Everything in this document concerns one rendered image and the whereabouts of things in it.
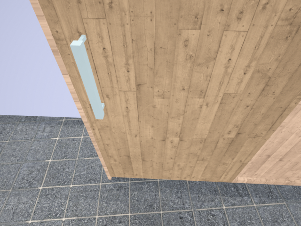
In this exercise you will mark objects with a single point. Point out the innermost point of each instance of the handle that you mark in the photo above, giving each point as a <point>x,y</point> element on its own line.
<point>84,67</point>

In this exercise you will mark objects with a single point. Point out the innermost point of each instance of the wardrobe door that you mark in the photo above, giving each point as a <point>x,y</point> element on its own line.
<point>192,88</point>
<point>280,156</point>

